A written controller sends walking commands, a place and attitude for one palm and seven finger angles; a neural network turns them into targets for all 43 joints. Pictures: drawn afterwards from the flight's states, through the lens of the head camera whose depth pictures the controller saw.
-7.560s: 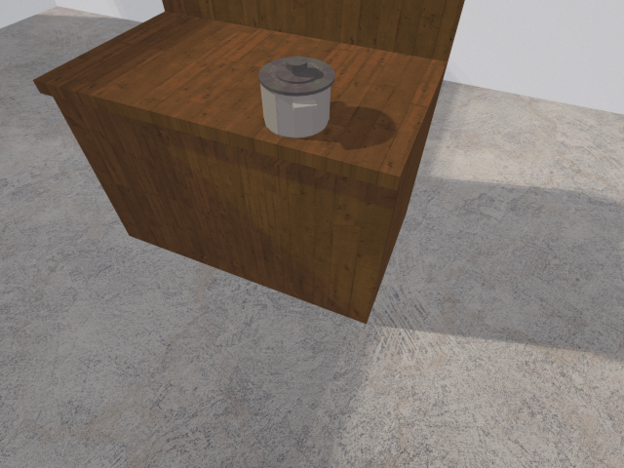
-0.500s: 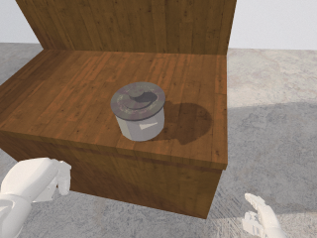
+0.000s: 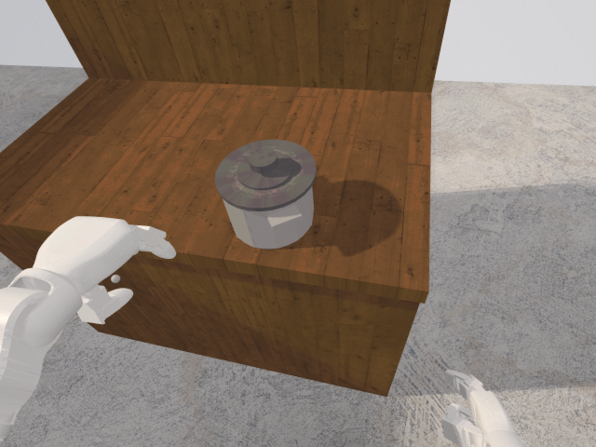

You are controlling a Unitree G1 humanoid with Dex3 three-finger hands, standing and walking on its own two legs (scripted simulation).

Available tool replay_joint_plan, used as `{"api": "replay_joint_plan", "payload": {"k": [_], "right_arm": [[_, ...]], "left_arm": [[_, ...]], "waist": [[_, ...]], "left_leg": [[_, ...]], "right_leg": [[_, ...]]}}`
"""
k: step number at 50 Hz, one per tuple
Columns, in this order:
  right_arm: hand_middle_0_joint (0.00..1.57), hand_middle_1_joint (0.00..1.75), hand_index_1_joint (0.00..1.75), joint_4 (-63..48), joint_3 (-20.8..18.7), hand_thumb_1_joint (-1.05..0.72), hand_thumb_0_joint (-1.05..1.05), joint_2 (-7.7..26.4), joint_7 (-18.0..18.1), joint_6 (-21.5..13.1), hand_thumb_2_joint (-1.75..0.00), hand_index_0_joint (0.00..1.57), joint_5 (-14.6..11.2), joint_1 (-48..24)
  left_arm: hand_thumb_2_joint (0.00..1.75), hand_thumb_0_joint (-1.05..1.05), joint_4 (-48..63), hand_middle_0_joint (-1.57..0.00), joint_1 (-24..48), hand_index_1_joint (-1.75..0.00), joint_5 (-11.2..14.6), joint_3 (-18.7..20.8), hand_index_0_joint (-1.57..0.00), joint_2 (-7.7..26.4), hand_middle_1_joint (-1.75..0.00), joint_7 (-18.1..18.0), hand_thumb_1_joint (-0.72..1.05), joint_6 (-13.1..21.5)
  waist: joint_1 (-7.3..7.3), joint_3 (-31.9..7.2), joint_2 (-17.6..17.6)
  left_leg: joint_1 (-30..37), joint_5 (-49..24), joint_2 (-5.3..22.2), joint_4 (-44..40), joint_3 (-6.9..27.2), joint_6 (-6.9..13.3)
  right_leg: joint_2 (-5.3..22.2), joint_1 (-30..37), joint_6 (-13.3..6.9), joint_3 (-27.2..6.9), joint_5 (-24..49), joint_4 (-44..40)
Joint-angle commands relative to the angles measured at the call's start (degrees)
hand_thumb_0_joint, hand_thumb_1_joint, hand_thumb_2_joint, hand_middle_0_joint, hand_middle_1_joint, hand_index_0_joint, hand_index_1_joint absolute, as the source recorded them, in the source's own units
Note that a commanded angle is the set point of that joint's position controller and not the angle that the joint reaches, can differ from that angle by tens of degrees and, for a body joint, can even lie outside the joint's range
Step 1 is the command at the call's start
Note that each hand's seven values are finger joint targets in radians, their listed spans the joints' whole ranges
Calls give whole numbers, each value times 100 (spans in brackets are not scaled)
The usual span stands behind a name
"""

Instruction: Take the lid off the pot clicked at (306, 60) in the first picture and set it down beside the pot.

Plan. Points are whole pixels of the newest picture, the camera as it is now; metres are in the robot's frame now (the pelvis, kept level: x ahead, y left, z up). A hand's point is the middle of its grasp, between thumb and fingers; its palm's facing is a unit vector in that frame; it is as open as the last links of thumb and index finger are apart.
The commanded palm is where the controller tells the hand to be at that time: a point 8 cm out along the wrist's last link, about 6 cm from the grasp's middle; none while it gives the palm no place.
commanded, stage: reach forward and open the fingers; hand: left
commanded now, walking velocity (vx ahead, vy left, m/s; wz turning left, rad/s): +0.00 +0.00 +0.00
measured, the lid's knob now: (263, 160) +0.53 +0.13 +0.09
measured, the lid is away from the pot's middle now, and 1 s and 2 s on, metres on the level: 0.00 0.00 0.00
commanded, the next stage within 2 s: move the open hand above the knob in 0.24 s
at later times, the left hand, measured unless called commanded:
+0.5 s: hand (137, 226) +0.32 +0.24 +0.15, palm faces -0.22 -0.03 -0.98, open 9.9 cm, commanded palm +0.30 +0.23 +0.22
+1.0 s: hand (183, 190) +0.39 +0.20 +0.15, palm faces -0.27 -0.02 -0.96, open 9.9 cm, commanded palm +0.37 +0.20 +0.22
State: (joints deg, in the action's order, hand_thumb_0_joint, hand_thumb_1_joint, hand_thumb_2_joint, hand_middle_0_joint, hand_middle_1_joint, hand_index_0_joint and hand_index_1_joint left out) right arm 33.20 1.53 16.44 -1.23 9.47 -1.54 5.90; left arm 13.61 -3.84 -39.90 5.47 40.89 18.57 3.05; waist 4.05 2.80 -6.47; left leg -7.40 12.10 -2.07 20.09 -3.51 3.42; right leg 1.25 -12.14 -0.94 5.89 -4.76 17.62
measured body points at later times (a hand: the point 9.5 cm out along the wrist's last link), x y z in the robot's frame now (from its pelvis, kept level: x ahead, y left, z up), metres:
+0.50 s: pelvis +0.00 +0.00 +0.00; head +0.03 -0.05 +0.45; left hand +0.33 +0.24 +0.21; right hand +0.20 -0.23 -0.11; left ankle -0.01 +0.08 -0.75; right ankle +0.05 -0.11 -0.75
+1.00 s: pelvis +0.01 +0.00 +0.00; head +0.05 -0.04 +0.45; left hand +0.40 +0.20 +0.20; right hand +0.19 -0.24 -0.12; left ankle -0.01 +0.08 -0.75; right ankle +0.05 -0.11 -0.75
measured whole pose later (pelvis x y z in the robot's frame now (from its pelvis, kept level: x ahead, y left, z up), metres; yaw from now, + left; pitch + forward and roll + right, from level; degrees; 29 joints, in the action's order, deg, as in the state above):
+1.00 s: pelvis +0.01 +0.00 +0.00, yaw +0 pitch +2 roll +0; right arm 32.8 1.5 18.3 -2.9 10.5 -3.2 7.0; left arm -8.7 31.0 -45.3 -8.0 36.1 27.9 -8.0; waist 1.0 2.6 -5.9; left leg -8.3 11.6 -2.4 18.0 -3.8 3.6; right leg 1.3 -13.9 -0.9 5.3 -5.0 17.1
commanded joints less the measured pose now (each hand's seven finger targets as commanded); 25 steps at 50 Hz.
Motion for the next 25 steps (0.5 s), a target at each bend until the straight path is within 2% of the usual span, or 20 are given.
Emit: {"api": "replay_joint_plan", "payload": {"k": [1,2,3,4,5,6,7,8,9,11,12,13,15,17,18,19,20,22,23,25], "right_arm": [[20,30,30,-940,-269,-90,0,665,2,-253,-90,20,-58,-838],[20,30,30,-1046,-273,-90,0,653,-38,-332,-90,20,-69,-971],[20,30,30,-978,-250,-90,0,623,-31,-331,-90,20,-26,-884],[20,30,30,-952,-252,-90,0,632,-20,-345,-90,20,-45,-845],[20,30,30,-901,-256,-90,0,680,-4,-298,-90,20,-32,-816],[20,30,30,-922,-260,-90,0,675,-12,-309,-90,20,-60,-798],[20,30,30,-971,-281,-90,0,699,-52,-343,-90,20,-70,-843],[20,30,30,-893,-237,-90,0,686,-48,-273,-90,20,-60,-821],[20,30,30,-905,-247,-90,0,688,-41,-270,-90,20,-94,-799],[20,30,30,-953,-248,-90,0,684,-34,-291,-90,20,-98,-836],[20,30,30,-1045,-268,-90,0,689,-69,-356,-90,20,-119,-916],[20,30,30,-949,-227,-90,0,672,-50,-315,-90,20,-77,-836],[20,30,30,-917,-228,-90,0,713,-32,-279,-90,20,-90,-808],[20,30,30,-1000,-249,-90,0,735,-61,-347,-90,20,-109,-869],[20,30,30,-848,-218,-90,0,736,-71,-305,-90,20,-92,-871],[20,30,30,-857,-243,-90,0,751,-83,-271,-90,20,-120,-808],[20,30,30,-876,-263,-90,0,781,-87,-261,-90,20,-125,-798],[20,30,30,-1018,-275,-90,0,790,-129,-330,-90,20,-135,-898],[20,30,30,-957,-221,-90,0,751,-117,-304,-90,20,-122,-872],[20,30,30,-927,-227,-90,0,766,-68,-265,-90,20,-124,-833]], "left_arm": [[130,0,774,-83,1590,-8,67,959,-83,1477,-8,-119,-22,-95],[130,0,1006,-83,1606,-8,-52,934,-83,1473,-8,-127,-23,-146],[131,0,984,-83,1910,-8,11,876,-83,1434,-8,-102,-23,-104],[131,0,786,-83,1928,-8,11,858,-83,1454,-8,-93,-23,-118],[131,0,559,-83,1957,-8,17,946,-83,1520,-8,-60,-23,-149],[132,0,581,-83,2068,-8,-12,946,-83,1570,-8,-42,-23,-161],[132,0,477,-83,1814,-8,-102,1044,-83,1585,-8,-55,-23,-268],[132,0,409,-83,2271,-8,-38,868,-83,1468,-8,2,-23,-269],[133,0,283,-83,2397,-8,-24,785,-83,1441,-8,22,-23,-295],[133,0,443,-84,2629,-8,-18,718,-84,1467,-8,80,-24,-288],[134,0,578,-84,2515,-8,-105,724,-84,1437,-8,64,-24,-359],[134,0,432,-84,2837,-8,-80,641,-84,1391,-8,111,-24,-349],[135,0,156,-84,2981,-8,-105,656,-84,1473,-8,160,-24,-397],[136,0,313,-84,3022,-8,-206,880,-84,1719,-8,163,-25,-451],[136,0,-141,-84,3386,-8,-238,506,-84,1457,-8,257,-25,-678],[136,0,-275,-84,3457,-8,-207,372,-84,1296,-8,323,-25,-804],[136,0,-276,-84,3524,-8,-219,365,-84,1324,-8,395,-25,-872],[136,0,-93,-84,3349,-8,-268,354,-84,1319,-8,516,-25,-977],[136,0,-40,-84,3871,-8,-272,241,-84,1304,-8,598,-25,-930],[136,0,-393,-84,4014,-8,-286,231,-84,1360,-8,713,-25,-911]], "waist": [[29,-1342,312],[17,-1487,96],[31,-1609,122],[-11,-1467,202],[13,-1349,263],[13,-1377,229],[17,-1390,189],[-18,-1359,259],[-60,-1237,326],[-21,-1435,223],[-35,-1538,70],[-43,-1590,212],[-46,-1435,269],[-23,-1656,102],[-86,-1550,62],[-110,-1420,273],[-96,-1514,410],[-97,-1777,281],[-135,-1837,412],[-159,-1687,614]], "left_leg": [[-33,-1118,53,-377,520,-23],[26,-1203,92,-345,577,-30],[72,-1285,51,-314,568,-16],[58,-1221,82,-361,591,-41],[-15,-1219,61,-382,555,-27],[-15,-1218,61,-377,558,-37],[-54,-1267,83,-353,581,-38],[-49,-1215,41,-376,534,-34],[-96,-1077,74,-434,546,-51],[-16,-1080,52,-421,559,-31],[34,-1159,81,-390,585,-37],[68,-1206,41,-387,553,-28],[-10,-1139,55,-440,551,-31],[39,-1321,57,-364,564,-22],[-50,-1320,5,-395,569,-51],[-90,-1278,2,-442,554,-54],[-54,-1342,-10,-419,530,-28],[32,-1480,-37,-315,509,5],[84,-1493,-65,-326,485,7],[9,-1315,-69,-360,452,37]], "right_leg": [[-195,784,-34,-317,-208,-104],[-284,777,-67,-397,-174,-51],[-219,886,-75,-342,-88,-42],[-209,788,-55,-315,-150,-52],[-236,754,-63,-284,-125,-96],[-205,787,-64,-312,-130,-69],[-288,775,-98,-381,-101,-65],[-230,799,-90,-311,-127,-98],[-214,723,-65,-304,-247,-99],[-208,786,-74,-332,-231,-80],[-294,803,-97,-393,-187,-52],[-238,846,-94,-332,-147,-64],[-235,769,-85,-306,-180,-91],[-281,897,-120,-406,-11,-40],[-227,920,-127,-357,49,-6],[-243,872,-106,-323,66,-58],[-244,919,-100,-325,165,-54],[-290,1012,-103,-384,353,-21],[-226,1100,-93,-361,376,-23],[-209,1018,-52,-337,289,-71]]}}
